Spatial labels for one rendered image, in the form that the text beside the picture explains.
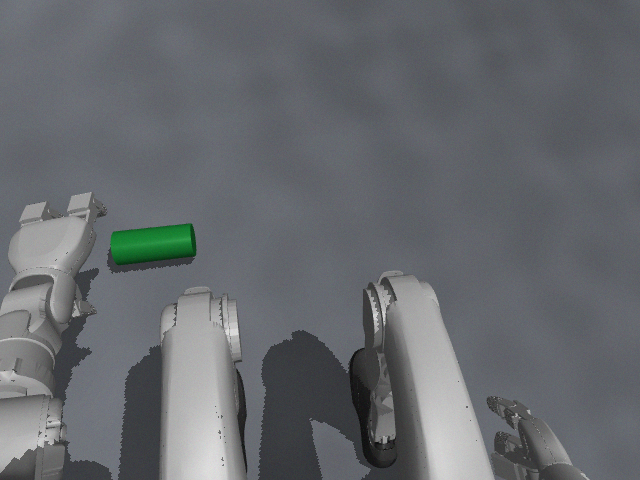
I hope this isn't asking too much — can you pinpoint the right robot arm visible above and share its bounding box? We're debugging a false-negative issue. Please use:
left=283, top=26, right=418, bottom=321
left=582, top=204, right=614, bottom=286
left=539, top=463, right=589, bottom=480

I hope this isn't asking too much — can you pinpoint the left robot hand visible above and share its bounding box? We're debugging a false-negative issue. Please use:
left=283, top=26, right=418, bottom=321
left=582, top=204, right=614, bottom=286
left=8, top=192, right=107, bottom=319

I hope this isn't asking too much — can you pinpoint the right robot hand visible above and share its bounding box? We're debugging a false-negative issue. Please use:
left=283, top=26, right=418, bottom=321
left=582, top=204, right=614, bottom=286
left=487, top=396, right=573, bottom=480

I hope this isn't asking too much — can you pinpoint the right robot foot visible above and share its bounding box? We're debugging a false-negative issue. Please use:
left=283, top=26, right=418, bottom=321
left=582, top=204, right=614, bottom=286
left=350, top=348, right=397, bottom=468

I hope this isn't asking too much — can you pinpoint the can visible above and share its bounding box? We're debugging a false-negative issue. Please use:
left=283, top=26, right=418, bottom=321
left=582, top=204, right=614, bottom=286
left=111, top=223, right=196, bottom=265

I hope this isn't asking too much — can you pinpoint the left robot arm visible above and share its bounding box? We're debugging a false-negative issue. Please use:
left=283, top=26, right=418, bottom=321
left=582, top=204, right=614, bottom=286
left=0, top=268, right=76, bottom=480

